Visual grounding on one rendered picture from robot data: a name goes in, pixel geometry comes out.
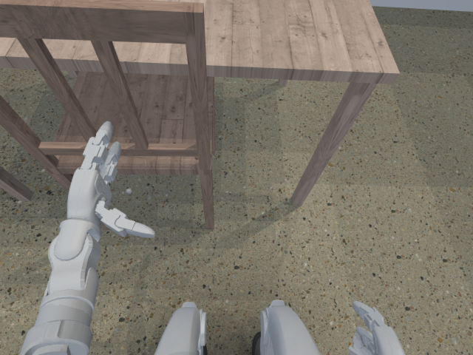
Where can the robot right hand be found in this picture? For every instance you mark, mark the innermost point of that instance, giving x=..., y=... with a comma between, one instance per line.
x=382, y=341

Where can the right robot shin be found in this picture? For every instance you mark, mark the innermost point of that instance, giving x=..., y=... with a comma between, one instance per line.
x=263, y=349

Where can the robot left hand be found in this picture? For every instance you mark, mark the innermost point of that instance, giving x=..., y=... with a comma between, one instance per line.
x=90, y=183

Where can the left robot forearm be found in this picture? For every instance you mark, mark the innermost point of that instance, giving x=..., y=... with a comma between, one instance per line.
x=62, y=326

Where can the table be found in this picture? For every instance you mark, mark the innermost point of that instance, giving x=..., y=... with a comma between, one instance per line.
x=305, y=40

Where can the chair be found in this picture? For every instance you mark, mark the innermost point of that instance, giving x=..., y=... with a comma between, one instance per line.
x=165, y=124

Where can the right robot thigh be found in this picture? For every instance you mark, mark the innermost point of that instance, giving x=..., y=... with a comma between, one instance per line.
x=282, y=328

